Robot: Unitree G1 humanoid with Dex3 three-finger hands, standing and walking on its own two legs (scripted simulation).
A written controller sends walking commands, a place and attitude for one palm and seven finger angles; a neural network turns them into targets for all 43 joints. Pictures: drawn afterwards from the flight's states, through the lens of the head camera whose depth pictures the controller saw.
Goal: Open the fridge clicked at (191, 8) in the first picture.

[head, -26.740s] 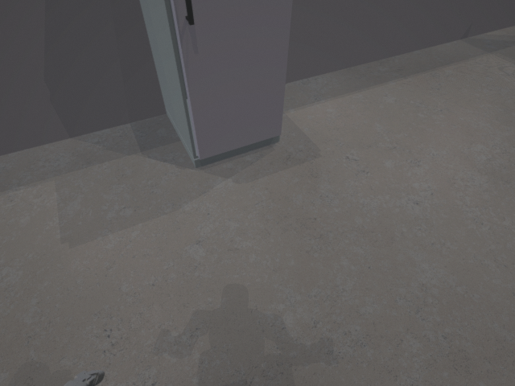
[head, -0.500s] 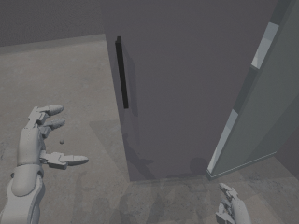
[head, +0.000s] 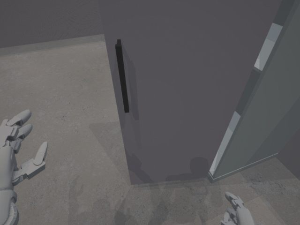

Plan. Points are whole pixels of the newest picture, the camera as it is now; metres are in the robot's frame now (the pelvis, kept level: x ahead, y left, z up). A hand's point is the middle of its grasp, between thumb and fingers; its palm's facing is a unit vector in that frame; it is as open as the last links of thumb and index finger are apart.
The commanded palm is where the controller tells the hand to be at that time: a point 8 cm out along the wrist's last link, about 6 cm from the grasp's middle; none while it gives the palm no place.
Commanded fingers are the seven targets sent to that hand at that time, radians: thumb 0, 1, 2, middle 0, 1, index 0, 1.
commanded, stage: draw the hand back to the body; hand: left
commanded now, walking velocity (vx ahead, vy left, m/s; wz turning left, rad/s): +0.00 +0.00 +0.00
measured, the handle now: (123, 79) +0.51 +0.16 +0.15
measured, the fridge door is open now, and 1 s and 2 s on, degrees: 75 75 75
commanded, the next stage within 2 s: step back with the hand held close in 0.38 s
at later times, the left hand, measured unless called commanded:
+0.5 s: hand (33, 160) +0.18 +0.27 +0.15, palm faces +0.49 -0.80 -0.35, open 7.4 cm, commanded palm +0.13 +0.30 +0.17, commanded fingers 0.00 0.90 0.90 -0.20 -0.30 -0.20 -0.30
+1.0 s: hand (13, 181) +0.14 +0.28 +0.15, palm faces +0.43 -0.77 -0.47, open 7.4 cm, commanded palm +0.08 +0.32 +0.17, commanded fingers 0.00 0.90 0.90 -0.20 -0.30 -0.20 -0.30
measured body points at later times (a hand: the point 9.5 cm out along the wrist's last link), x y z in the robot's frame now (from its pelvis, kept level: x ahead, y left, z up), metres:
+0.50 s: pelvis +0.00 +0.00 +0.00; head -0.03 -0.01 +0.45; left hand +0.15 +0.31 +0.17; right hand +0.19 -0.21 -0.08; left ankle -0.02 +0.11 -0.74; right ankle +0.00 -0.13 -0.74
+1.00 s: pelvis -0.06 +0.02 -0.01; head -0.06 +0.02 +0.44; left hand +0.11 +0.32 +0.18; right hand +0.12 -0.23 -0.08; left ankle -0.02 +0.11 -0.74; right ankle +0.00 -0.13 -0.74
